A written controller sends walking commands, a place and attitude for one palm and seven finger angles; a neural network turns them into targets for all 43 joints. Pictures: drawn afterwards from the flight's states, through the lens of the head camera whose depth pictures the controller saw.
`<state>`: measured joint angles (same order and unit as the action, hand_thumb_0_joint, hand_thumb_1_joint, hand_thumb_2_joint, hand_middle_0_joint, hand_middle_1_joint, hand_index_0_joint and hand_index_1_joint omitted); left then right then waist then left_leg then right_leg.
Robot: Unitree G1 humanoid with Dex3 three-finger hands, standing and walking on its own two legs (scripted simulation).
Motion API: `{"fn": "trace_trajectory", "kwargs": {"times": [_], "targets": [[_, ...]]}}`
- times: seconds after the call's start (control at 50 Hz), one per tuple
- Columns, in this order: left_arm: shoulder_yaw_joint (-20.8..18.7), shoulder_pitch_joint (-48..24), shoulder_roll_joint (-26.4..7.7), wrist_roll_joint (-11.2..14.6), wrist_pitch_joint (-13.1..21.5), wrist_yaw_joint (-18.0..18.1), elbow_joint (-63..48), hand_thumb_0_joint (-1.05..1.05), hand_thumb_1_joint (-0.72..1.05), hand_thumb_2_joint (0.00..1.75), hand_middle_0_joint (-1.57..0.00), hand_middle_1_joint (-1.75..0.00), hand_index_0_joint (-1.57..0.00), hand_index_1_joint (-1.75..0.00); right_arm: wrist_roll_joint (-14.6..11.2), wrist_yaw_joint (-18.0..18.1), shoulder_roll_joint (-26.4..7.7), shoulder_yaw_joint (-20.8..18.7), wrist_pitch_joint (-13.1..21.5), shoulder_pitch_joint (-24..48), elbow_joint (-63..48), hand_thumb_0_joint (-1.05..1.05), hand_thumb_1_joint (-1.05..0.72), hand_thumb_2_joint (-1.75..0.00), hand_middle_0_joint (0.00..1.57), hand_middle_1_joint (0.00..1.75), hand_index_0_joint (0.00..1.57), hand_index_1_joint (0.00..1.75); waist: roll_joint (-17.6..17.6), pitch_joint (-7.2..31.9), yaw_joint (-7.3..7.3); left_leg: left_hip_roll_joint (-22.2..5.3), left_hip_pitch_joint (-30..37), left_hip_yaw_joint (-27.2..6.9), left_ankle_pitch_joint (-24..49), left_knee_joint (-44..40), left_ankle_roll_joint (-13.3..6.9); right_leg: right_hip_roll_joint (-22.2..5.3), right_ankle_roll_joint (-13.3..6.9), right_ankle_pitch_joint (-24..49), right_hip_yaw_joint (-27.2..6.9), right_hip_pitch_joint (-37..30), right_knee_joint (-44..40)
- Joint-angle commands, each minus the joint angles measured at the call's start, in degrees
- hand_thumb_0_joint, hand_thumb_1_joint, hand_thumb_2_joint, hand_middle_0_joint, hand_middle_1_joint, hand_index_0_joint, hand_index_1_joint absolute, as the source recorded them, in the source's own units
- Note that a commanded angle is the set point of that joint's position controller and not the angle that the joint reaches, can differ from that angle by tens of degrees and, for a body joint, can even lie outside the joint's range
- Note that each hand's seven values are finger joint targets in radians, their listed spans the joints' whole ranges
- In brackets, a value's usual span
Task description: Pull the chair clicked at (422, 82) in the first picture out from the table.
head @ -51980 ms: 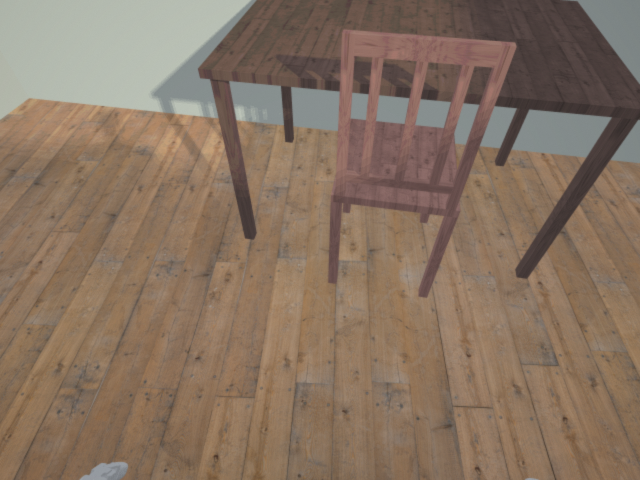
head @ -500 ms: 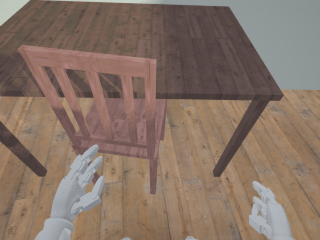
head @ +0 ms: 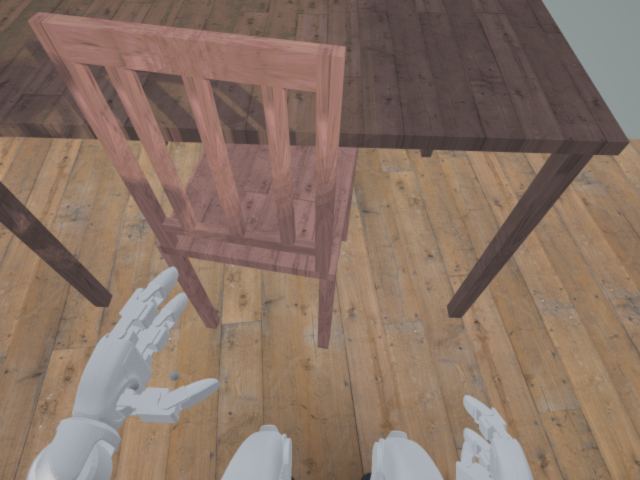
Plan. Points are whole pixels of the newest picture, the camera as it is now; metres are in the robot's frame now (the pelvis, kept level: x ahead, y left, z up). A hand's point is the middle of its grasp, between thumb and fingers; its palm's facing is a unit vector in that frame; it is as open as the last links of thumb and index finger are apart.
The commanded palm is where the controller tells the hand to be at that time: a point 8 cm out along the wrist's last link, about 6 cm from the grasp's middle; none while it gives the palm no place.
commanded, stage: raise the hand toward the chair's back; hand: left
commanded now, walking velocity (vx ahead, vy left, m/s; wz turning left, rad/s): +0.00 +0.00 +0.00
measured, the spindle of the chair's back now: (221, 170) +0.54 +0.18 +0.03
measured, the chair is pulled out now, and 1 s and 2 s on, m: -0.07 -0.07 -0.07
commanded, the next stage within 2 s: aim the fingers beside a spindle in 1.28 s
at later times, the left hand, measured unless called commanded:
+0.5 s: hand (153, 354) +0.25 +0.20 +0.04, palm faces -0.11 -0.99 -0.05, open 16.5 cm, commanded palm +0.23 +0.26 +0.05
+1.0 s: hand (149, 332) +0.27 +0.21 +0.05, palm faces -0.12 -0.99 -0.05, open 16.9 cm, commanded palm +0.25 +0.27 +0.06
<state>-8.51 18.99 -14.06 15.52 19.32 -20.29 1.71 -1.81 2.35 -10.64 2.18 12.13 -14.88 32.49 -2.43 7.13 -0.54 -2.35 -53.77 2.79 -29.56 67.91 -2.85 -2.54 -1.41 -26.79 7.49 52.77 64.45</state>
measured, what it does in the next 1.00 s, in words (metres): stands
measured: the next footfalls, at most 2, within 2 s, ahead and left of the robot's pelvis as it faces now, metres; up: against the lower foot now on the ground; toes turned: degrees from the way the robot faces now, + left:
none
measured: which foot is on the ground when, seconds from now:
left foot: down 0.00-1.00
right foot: down 0.00-1.00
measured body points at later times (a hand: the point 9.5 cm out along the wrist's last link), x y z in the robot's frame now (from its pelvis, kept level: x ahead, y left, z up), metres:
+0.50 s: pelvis +0.02 +0.01 +0.01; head +0.10 +0.03 +0.45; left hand +0.25 +0.25 +0.05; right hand +0.22 -0.22 -0.05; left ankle +0.03 +0.09 -0.65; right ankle +0.05 -0.11 -0.65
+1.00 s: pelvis +0.03 +0.01 +0.02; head +0.10 +0.02 +0.46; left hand +0.27 +0.26 +0.06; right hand +0.19 -0.25 -0.06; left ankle +0.03 +0.09 -0.65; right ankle +0.05 -0.11 -0.65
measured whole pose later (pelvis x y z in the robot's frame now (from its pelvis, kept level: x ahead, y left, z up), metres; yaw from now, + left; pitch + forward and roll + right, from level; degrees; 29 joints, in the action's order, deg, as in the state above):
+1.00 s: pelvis +0.03 +0.01 +0.02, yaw +0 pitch +16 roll -3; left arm -13.7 15.3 -17.1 17.3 21.2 -24.1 7.7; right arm -2.0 1.9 -15.2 0.5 12.8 -14.4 31.3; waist -1.9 7.8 -1.9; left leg -2.0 -48.7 2.6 -29.9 63.0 -3.1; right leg -2.1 -0.6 -26.7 7.5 47.4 58.9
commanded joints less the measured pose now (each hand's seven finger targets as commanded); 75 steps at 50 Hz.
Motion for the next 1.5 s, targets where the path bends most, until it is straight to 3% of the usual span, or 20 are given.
{"fn": "trace_trajectory", "kwargs": {"times": [0.0,0.06,0.1,0.14,0.2,0.26,0.3,0.36,0.52,0.66,0.7,0.8,0.84,0.92,0.94,1.0,1.18,1.22,1.36,1.48], "targets": [[-4.4,-0.1,-6.6,1.0,6.1,0.7,-9.4,0.00,-0.08,0.48,-0.10,-0.15,-0.10,-0.15,0.0,0.7,-10.1,-5.1,4.2,5.4,-10.5,0.00,-0.90,-0.90,0.20,0.30,0.20,0.30,4.1,11.3,0.43,1.8,6.2,-6.4,7.3,-12.1,1.6,2.6,-0.2,-0.5,-4.2,-8.5,-9.6],[-2.8,-0.8,-6.2,0.7,7.8,0.2,-11.7,0.00,-0.15,0.45,-0.10,-0.14,-0.10,-0.14,-0.2,0.6,-10.7,-5.2,4.6,4.3,-10.9,0.00,-0.90,-0.90,0.20,0.30,0.20,0.30,1.0,11.6,-0.38,1.7,8.4,-6.3,6.4,-12.8,1.5,2.5,-0.2,-0.4,-3.9,-7.0,-9.5],[-4.4,-1.4,-8.2,0.6,7.9,0.4,-11.8,0.00,-0.20,0.43,-0.09,-0.13,-0.09,-0.13,-0.2,0.7,-11.2,-5.3,4.6,3.9,-10.9,0.00,-0.90,-0.90,0.20,0.30,0.20,0.30,0.0,11.9,0.06,1.7,9.1,-6.8,7.4,-13.2,1.7,2.7,-0.5,0.8,-3.5,-7.2,-8.7],[-4.4,-0.3,-7.7,0.8,8.1,0.5,-13.7,0.00,-0.24,0.41,-0.09,-0.12,-0.09,-0.12,-0.2,0.6,-11.1,-5.4,4.7,3.5,-11.2,0.00,-0.90,-0.90,0.20,0.30,0.20,0.30,-1.4,14.2,0.11,1.5,11.5,-6.8,9.7,-13.5,1.8,2.6,-0.4,2.7,-3.3,-7.6,-8.7],[-4.9,-0.1,-8.3,0.6,7.6,1.1,-13.8,0.00,-0.31,0.38,-0.08,-0.11,-0.08,-0.11,-0.2,0.4,-11.3,-5.5,4.3,3.1,-11.3,0.00,-0.90,-0.90,0.20,0.30,0.20,0.30,-2.5,13.5,0.35,1.3,12.8,-7.3,13.2,-14.0,2.2,3.0,-0.6,5.1,-2.6,-7.8,-8.1],[-4.1,0.3,-7.2,0.3,6.8,1.1,-13.4,0.00,-0.38,0.35,-0.07,-0.10,-0.07,-0.10,-0.3,0.2,-11.3,-5.5,3.7,2.8,-11.5,0.00,-0.90,-0.90,0.20,0.30,0.20,0.30,-2.4,12.8,-0.37,1.2,13.8,-7.2,14.4,-14.2,2.4,3.0,-0.3,6.2,-2.4,-7.7,-8.9],[-5.1,-0.5,-8.3,0.2,5.8,0.7,-11.1,0.00,-0.43,0.33,-0.07,-0.09,-0.07,-0.09,-0.3,0.3,-11.5,-5.5,3.1,2.5,-11.5,0.00,-0.90,-0.90,0.20,0.30,0.20,0.30,-0.6,11.7,-0.59,1.2,12.8,-7.2,14.6,-14.1,2.3,3.4,-0.3,6.8,-2.3,-8.2,-8.9],[-5.9,-1.6,-8.7,0.6,5.6,-0.2,-12.3,0.00,-0.50,0.30,-0.06,-0.08,-0.06,-0.08,-0.2,0.3,-11.6,-5.4,2.9,2.2,-11.8,0.00,-0.90,-0.90,0.20,0.30,0.20,0.30,-1.3,13.9,-0.66,1.3,14.1,-6.7,16.4,-13.7,2.3,3.1,-0.2,8.7,-2.5,-9.6,-9.4],[-7.1,-4.4,-9.7,1.7,5.5,-2.3,-11.5,0.00,-0.50,0.30,-0.06,-0.08,-0.06,-0.08,0.0,0.1,-11.8,-4.8,3.0,2.3,-11.3,0.00,-0.90,-0.90,0.20,0.30,0.20,0.30,-3.1,14.8,-1.07,1.2,15.9,-6.7,21.2,-13.1,2.4,3.3,-0.2,11.9,-2.6,-10.1,-9.6],[-9.3,-6.0,-11.2,2.7,5.0,-3.2,-9.0,0.00,-0.50,0.30,-0.06,-0.08,-0.06,-0.08,-0.2,0.3,-12.2,-4.8,3.3,2.4,-10.7,0.00,-0.90,-0.90,0.20,0.30,0.20,0.30,-0.9,15.1,-1.05,1.2,15.7,-6.7,19.7,-14.2,2.3,3.2,0.0,11.2,-2.5,-11.8,-10.7],[-10.5,-6.2,-12.6,2.6,5.0,-3.1,-8.6,0.00,-0.50,0.30,-0.06,-0.08,-0.06,-0.08,-0.2,0.3,-12.4,-4.7,3.4,2.4,-10.3,0.00,-0.90,-0.90,0.20,0.30,0.20,0.30,-1.9,15.5,-0.76,1.2,16.1,-6.7,20.8,-14.3,2.2,3.3,-0.1,11.7,-2.5,-12.2,-10.8],[-10.3,-6.1,-11.8,3.4,5.1,-3.8,-5.1,0.00,-0.50,0.30,-0.06,-0.08,-0.06,-0.08,-0.3,0.2,-12.5,-4.7,3.6,2.4,-9.7,0.00,-0.90,-0.90,0.20,0.30,0.20,0.30,-0.1,13.5,-1.15,1.4,14.7,-6.4,19.0,-14.9,2.0,3.3,0.0,11.1,-2.8,-13.0,-12.1],[-9.8,-6.5,-11.4,3.4,5.5,-4.2,-5.8,0.00,-0.50,0.30,-0.06,-0.08,-0.06,-0.08,-0.2,0.0,-12.4,-4.8,3.8,2.2,-9.8,0.00,-0.90,-0.90,0.20,0.30,0.20,0.30,-1.7,14.6,-1.06,1.4,15.7,-6.3,20.5,-14.9,2.1,3.0,0.0,12.3,-2.8,-13.3,-11.9],[-10.3,-6.4,-11.6,3.6,5.9,-4.2,-5.2,0.00,-0.50,0.30,-0.06,-0.08,-0.06,-0.08,-0.3,-0.1,-12.4,-5.1,4.0,2.1,-9.8,0.00,-0.90,-0.90,0.20,0.30,0.20,0.30,-0.3,14.5,-1.13,1.6,14.9,-5.8,19.2,-14.9,1.8,3.0,0.2,12.0,-3.1,-14.0,-12.3],[-10.3,-6.8,-12.1,3.5,6.3,-4.1,-6.0,0.00,-0.50,0.30,-0.06,-0.08,-0.06,-0.08,-0.3,-0.1,-12.5,-5.1,4.1,2.2,-9.7,0.00,-0.90,-0.90,0.20,0.30,0.20,0.30,-1.9,14.6,-1.00,1.5,15.1,-5.7,19.0,-14.9,1.9,2.9,0.1,11.8,-3.4,-13.8,-12.3],[-11.1,-6.6,-12.7,3.3,6.9,-3.5,-5.6,0.00,-0.50,0.30,-0.06,-0.08,-0.06,-0.08,-0.1,-0.2,-12.3,-5.1,4.1,2.3,-9.4,0.00,-0.90,-0.90,0.20,0.30,0.20,0.30,-1.7,14.1,-0.89,1.5,14.8,-5.8,19.2,-15.0,1.8,3.0,0.0,11.7,-3.3,-13.9,-12.3],[-9.9,-7.3,-11.7,3.3,6.8,-3.8,-4.8,0.00,-0.50,0.30,-0.06,-0.08,-0.06,-0.08,-0.4,0.0,-12.4,-4.9,3.9,2.6,-9.9,0.00,-0.90,-0.90,0.20,0.30,0.20,0.30,-1.0,12.6,-1.46,1.6,13.7,-5.7,14.6,-15.4,1.6,2.9,0.2,8.2,-3.6,-13.2,-13.3],[-10.1,-7.7,-12.1,3.4,6.9,-3.9,-5.7,0.00,-0.50,0.30,-0.06,-0.08,-0.06,-0.08,-0.3,0.1,-12.4,-4.8,4.1,2.4,-9.7,0.00,-0.90,-0.90,0.20,0.30,0.20,0.30,-1.1,14.5,-1.48,1.6,14.1,-5.6,15.8,-14.9,1.5,2.8,0.2,9.6,-3.8,-13.8,-12.9],[-10.0,-7.6,-11.9,3.4,6.7,-4.2,-4.9,0.00,-0.50,0.30,-0.06,-0.08,-0.06,-0.08,-0.3,0.1,-12.3,-4.7,4.3,2.5,-9.5,0.00,-0.90,-0.90,0.20,0.30,0.20,0.30,-1.7,13.4,-1.51,1.6,14.2,-5.9,15.7,-15.0,1.6,2.8,0.2,9.3,-3.6,-12.9,-12.9],[-7.8,-13.6,-10.7,3.0,6.9,-4.4,-3.0,0.00,-0.50,0.30,-0.06,-0.08,-0.06,-0.08,-0.2,0.5,-12.9,-4.4,4.5,2.0,-8.8,0.00,-0.90,-0.90,0.20,0.30,0.20,0.30,-0.9,12.8,-2.66,1.5,13.1,-6.2,13.9,-13.9,1.6,2.8,0.3,7.7,-3.5,-10.0,-11.9]]}}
